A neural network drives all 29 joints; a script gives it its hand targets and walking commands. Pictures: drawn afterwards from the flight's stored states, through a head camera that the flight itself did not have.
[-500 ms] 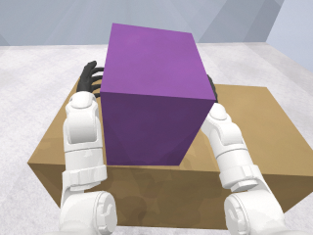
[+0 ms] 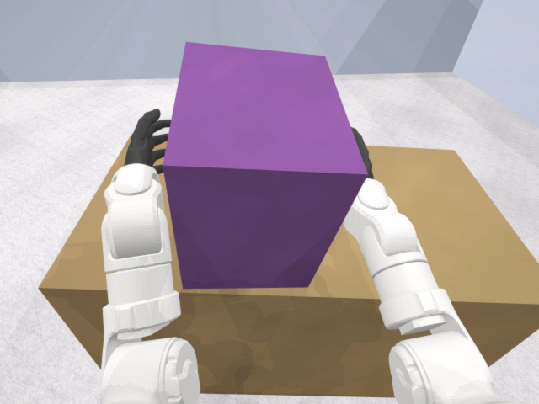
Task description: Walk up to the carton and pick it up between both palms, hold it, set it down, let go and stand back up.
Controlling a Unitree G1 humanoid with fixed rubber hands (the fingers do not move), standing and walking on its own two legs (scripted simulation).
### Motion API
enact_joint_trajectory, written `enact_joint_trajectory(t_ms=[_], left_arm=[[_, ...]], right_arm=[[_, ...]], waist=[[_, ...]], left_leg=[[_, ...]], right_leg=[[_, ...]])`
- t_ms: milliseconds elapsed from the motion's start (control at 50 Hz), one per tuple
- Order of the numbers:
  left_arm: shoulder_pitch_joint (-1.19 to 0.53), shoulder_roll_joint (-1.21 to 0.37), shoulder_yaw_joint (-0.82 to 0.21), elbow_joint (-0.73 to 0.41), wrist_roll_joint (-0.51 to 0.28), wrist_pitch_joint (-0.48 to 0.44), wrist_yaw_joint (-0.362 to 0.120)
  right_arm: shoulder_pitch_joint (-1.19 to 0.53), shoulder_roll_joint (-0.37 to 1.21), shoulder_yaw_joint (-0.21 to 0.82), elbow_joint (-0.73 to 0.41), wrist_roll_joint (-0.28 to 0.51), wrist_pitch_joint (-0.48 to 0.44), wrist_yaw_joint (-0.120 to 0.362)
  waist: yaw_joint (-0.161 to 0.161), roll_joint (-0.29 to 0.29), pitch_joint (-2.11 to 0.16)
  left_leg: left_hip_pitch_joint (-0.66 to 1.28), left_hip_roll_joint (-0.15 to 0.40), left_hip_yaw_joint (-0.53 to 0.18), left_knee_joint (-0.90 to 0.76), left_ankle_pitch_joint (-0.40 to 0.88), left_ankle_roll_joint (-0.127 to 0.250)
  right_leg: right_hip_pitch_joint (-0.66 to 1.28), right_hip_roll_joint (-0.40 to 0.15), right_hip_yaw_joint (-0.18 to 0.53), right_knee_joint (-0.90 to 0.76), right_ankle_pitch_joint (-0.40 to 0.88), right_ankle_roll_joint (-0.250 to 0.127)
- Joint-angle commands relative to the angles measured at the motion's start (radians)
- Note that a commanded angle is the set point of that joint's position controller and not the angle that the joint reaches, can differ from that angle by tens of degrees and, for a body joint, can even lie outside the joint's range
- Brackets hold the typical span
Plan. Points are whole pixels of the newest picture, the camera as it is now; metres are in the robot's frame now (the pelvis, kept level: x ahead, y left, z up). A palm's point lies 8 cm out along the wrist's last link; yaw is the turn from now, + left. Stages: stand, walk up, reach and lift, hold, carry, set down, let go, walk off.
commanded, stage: hold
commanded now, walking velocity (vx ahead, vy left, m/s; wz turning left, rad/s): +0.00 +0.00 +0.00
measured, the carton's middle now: (252, 175) +0.40 +0.01 +0.17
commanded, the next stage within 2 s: none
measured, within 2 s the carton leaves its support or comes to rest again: neither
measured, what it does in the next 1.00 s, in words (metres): stands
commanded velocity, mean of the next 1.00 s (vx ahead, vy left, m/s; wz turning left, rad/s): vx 0.00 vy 0.00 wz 0.00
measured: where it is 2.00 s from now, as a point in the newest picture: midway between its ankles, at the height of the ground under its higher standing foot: outside the picture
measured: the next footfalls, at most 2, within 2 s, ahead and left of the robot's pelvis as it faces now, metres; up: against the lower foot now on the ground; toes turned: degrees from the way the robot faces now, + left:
none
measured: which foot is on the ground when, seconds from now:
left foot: down 0.00-1.00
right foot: down 0.00-1.00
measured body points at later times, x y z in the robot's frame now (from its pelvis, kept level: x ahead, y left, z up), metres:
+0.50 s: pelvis -0.01 +0.00 +0.00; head -0.05 +0.03 +0.45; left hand +0.37 +0.16 +0.22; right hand +0.37 -0.14 +0.19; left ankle +0.03 +0.11 -0.75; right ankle +0.02 -0.09 -0.75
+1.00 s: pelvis -0.01 +0.00 +0.00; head -0.04 +0.03 +0.45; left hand +0.37 +0.16 +0.21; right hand +0.37 -0.14 +0.19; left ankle +0.03 +0.11 -0.75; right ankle +0.02 -0.09 -0.75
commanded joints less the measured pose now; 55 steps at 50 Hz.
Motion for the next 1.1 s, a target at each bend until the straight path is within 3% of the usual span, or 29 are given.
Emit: enact_joint_trajectory(t_ms=[0,160,340,640,760,880,1080], left_arm=[[-0.521,-0.426,-0.459,-0.062,-0.164,-0.040,-0.136],[-0.528,-0.436,-0.493,-0.090,-0.198,-0.054,-0.117],[-0.522,-0.423,-0.427,-0.016,-0.155,-0.037,-0.121],[-0.531,-0.429,-0.458,-0.045,-0.175,-0.049,-0.127],[-0.511,-0.424,-0.465,-0.067,-0.182,-0.055,-0.123],[-0.521,-0.421,-0.453,-0.060,-0.174,-0.049,-0.123],[-0.538,-0.423,-0.441,-0.028,-0.165,-0.042,-0.123]], right_arm=[[-0.742,0.489,0.317,-0.342,0.067,-0.081,0.100],[-0.761,0.488,0.333,-0.392,0.061,-0.091,0.106],[-0.751,0.477,0.292,-0.290,0.031,-0.090,0.124],[-0.757,0.486,0.300,-0.322,0.045,-0.101,0.109],[-0.752,0.491,0.333,-0.359,0.058,-0.101,0.102],[-0.759,0.490,0.328,-0.343,0.056,-0.099,0.109],[-0.760,0.483,0.284,-0.295,0.035,-0.098,0.119]], waist=[[-0.014,0.101,-0.362],[-0.012,0.086,-0.452],[0.012,0.078,-0.355],[-0.018,0.094,-0.406],[-0.010,0.077,-0.429],[0.006,0.079,-0.397],[-0.004,0.090,-0.375]], left_leg=[[0.039,-0.032,0.042,-0.021,0.221,-0.014],[0.074,-0.028,0.036,-0.004,0.246,-0.012],[0.022,-0.019,0.049,-0.047,0.154,0.005],[0.055,-0.031,0.044,-0.015,0.216,-0.010],[0.067,-0.035,0.042,-0.005,0.249,-0.007],[0.046,-0.027,0.046,-0.023,0.212,-0.001],[0.030,-0.024,0.050,-0.040,0.156,0.002]], right_leg=[[0.085,0.009,-0.007,-0.009,0.177,0.074],[0.083,0.018,-0.012,0.001,0.181,0.072],[0.062,0.015,-0.010,-0.017,0.073,0.061],[0.093,0.009,-0.011,-0.005,0.175,0.073],[0.103,0.010,-0.009,0.002,0.224,0.080],[0.084,0.013,-0.012,-0.007,0.155,0.070],[0.065,0.009,-0.009,-0.015,0.097,0.065]])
